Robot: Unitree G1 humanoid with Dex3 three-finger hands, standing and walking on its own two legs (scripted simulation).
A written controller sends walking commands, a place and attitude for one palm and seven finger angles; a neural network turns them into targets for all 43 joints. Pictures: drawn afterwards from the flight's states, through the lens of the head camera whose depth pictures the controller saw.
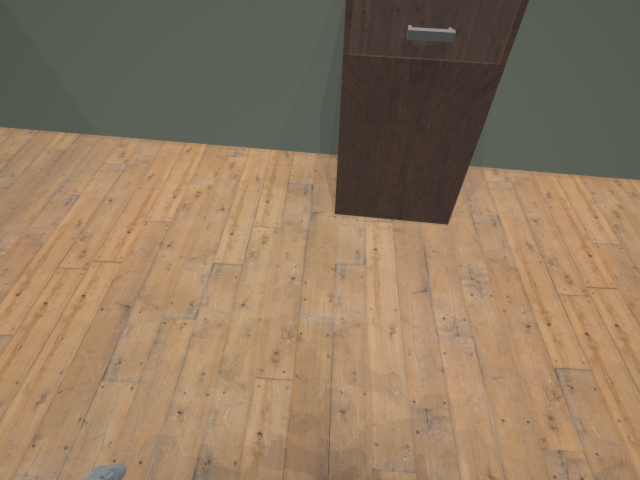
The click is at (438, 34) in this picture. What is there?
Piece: drawer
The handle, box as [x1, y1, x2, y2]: [407, 25, 455, 41]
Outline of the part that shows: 407,39 453,41 455,31 451,27 447,29 418,28 408,25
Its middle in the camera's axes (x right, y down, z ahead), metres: +0.33 -0.62 +1.15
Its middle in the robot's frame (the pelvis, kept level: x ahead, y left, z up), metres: +1.30 -0.25 +0.05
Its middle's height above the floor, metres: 0.82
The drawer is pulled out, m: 0.00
